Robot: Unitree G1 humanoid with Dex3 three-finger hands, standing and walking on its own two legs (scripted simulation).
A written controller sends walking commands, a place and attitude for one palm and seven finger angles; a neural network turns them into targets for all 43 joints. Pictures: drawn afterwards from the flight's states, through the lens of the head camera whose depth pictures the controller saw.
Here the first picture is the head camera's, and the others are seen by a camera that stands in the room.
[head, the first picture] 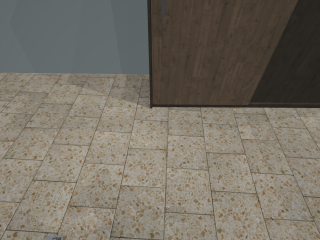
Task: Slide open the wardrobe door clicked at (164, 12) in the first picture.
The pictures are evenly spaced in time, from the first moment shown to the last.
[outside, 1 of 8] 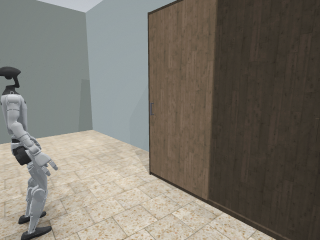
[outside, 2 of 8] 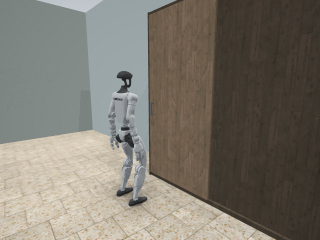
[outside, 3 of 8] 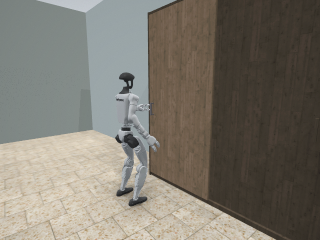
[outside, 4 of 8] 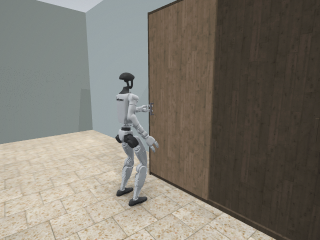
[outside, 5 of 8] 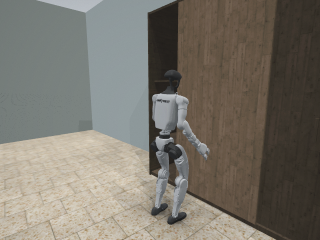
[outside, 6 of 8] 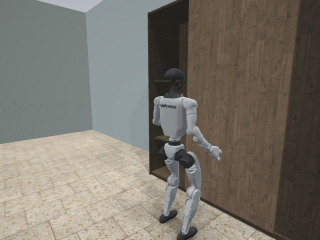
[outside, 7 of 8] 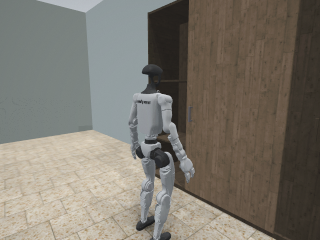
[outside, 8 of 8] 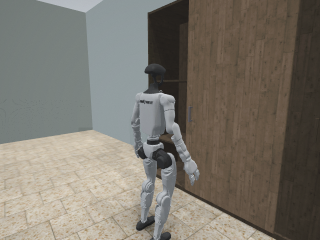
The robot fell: no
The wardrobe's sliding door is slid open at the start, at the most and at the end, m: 0.00 0.59 0.59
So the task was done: yes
